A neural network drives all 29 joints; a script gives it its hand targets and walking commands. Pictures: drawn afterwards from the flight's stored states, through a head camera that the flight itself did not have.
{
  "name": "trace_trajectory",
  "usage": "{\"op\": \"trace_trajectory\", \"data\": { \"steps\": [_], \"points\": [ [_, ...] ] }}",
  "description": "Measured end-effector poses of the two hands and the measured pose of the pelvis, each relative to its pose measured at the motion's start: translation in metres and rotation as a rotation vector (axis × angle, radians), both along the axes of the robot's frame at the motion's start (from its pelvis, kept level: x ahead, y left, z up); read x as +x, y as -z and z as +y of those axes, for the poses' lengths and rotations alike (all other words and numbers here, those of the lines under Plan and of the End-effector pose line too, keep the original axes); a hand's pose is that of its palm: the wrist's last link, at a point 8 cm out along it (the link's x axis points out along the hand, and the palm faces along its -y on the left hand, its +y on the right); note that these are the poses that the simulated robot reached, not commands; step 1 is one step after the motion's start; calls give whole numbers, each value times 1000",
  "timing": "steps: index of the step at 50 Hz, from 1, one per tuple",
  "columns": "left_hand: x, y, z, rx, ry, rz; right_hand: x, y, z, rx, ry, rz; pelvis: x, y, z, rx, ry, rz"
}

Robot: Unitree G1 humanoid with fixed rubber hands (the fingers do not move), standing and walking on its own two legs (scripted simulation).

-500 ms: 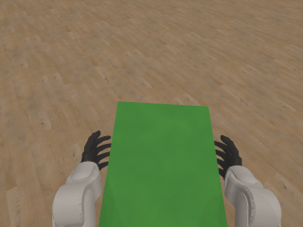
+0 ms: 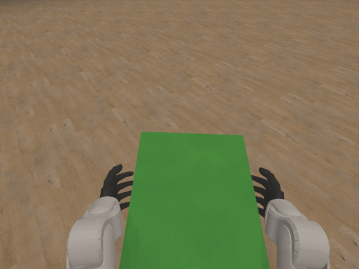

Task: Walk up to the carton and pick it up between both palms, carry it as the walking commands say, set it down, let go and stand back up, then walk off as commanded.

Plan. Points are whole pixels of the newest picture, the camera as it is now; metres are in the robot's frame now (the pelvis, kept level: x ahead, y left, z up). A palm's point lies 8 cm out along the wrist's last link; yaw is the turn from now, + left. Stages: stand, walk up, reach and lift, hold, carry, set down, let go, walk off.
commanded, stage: carry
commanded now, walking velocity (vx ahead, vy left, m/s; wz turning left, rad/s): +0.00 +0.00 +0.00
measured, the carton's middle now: (189, 211) +0.25 +0.00 +0.02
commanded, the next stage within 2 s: hold in 1.42 s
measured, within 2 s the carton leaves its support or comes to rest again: neither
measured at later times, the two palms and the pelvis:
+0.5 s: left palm (105, 214) +0.21 +0.16 +0.09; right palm (271, 216) +0.21 -0.15 +0.09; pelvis -0.02 +0.01 +0.00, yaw +1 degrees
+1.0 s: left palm (95, 220) +0.20 +0.18 +0.09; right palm (261, 219) +0.21 -0.13 +0.08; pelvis -0.03 +0.02 +0.00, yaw +2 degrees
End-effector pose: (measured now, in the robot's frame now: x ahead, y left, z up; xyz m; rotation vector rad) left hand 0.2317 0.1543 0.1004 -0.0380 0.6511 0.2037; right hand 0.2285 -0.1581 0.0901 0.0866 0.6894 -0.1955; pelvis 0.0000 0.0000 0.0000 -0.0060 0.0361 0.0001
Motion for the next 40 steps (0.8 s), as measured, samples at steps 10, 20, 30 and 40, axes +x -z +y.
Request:
{"op": "trace_trajectory", "data": {
  "steps": [10,20,30,40],
  "points": [
    [-7,8,3,-10,-17,15,-3,8,3,-6,-14,15,-5,3,0,-1,-9,-3],
    [-15,8,5,-12,-6,7,-14,6,5,-9,-2,7,-13,3,3,-6,-12,-5],
    [-23,7,11,-14,-10,16,-22,4,12,-20,-9,15,-20,1,8,-11,-16,0],
    [-28,6,19,-16,-22,11,-23,3,19,-24,-21,10,-27,-1,13,-16,-21,7]
  ]
}}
